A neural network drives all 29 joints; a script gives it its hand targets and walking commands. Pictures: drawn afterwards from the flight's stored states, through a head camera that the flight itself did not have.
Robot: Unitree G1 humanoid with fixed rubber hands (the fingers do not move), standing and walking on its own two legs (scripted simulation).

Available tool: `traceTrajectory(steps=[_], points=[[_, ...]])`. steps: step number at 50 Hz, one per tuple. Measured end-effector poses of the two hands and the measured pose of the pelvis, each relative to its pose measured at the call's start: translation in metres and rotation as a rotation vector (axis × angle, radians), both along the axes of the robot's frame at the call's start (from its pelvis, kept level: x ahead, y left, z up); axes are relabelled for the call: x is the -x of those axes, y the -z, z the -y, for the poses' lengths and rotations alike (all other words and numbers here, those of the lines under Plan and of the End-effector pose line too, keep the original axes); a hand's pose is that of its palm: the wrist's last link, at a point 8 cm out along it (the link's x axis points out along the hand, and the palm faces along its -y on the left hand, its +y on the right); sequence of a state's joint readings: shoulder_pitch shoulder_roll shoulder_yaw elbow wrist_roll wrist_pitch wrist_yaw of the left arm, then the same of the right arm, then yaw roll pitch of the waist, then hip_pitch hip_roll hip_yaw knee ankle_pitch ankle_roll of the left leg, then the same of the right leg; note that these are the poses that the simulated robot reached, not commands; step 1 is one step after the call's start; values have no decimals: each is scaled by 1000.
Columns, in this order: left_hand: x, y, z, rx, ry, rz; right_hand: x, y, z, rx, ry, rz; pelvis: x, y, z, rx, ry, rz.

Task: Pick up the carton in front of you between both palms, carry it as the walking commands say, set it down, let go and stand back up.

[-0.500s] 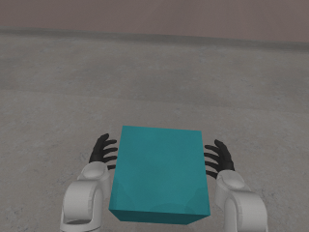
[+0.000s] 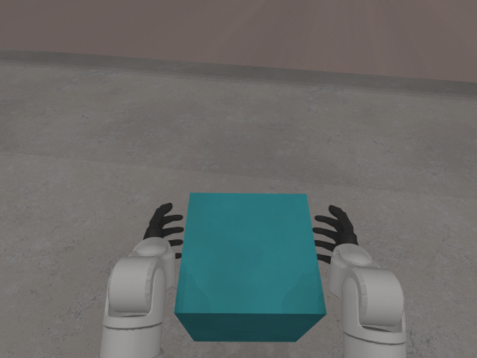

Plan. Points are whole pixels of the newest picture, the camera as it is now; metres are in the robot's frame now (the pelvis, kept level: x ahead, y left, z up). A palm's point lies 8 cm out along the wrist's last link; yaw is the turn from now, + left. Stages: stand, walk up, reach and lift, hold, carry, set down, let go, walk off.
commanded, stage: carry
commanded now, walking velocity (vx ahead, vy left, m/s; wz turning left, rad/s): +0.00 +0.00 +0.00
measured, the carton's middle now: (246, 272) +0.30 +0.00 -0.03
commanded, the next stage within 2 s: hold in 1.26 s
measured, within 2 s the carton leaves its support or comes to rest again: neither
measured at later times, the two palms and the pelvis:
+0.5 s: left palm (147, 270) +0.23 +0.15 +0.09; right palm (341, 278) +0.23 -0.14 +0.09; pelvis -0.03 +0.01 +0.00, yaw +0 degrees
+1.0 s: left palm (154, 292) +0.22 +0.15 +0.04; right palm (340, 301) +0.22 -0.15 +0.03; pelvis -0.06 +0.00 +0.00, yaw +0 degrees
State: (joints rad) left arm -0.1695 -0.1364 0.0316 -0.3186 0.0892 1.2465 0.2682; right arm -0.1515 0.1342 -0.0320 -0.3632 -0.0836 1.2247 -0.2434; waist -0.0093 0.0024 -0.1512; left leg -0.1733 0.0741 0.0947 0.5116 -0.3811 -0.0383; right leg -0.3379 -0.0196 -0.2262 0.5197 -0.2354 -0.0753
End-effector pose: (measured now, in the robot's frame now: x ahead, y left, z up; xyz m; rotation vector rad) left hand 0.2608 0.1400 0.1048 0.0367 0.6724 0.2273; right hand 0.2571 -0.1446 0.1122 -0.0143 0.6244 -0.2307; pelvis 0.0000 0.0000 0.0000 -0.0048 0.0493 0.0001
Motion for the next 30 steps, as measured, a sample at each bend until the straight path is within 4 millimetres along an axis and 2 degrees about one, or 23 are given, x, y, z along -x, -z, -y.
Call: traceTrajectory(steps=[8, 17, 23, 30], points=[[0, 4, -9, -2, -16, 1, -5, 5, -9, -12, -8, 0, 2, 3, -6, -1, 2, 3], [14, -1, -12, -10, -7, 12, 12, 3, -11, -8, -11, 8, 13, 3, -11, -8, 4, 25], [27, 7, -9, -27, 21, -24, 28, 12, -8, 3, -10, -29, 24, 1, -11, -12, 4, 42], [35, 28, -7, -33, 47, -72, 33, 33, -4, 10, -29, -77, 41, 0, -9, -19, 3, 51]])
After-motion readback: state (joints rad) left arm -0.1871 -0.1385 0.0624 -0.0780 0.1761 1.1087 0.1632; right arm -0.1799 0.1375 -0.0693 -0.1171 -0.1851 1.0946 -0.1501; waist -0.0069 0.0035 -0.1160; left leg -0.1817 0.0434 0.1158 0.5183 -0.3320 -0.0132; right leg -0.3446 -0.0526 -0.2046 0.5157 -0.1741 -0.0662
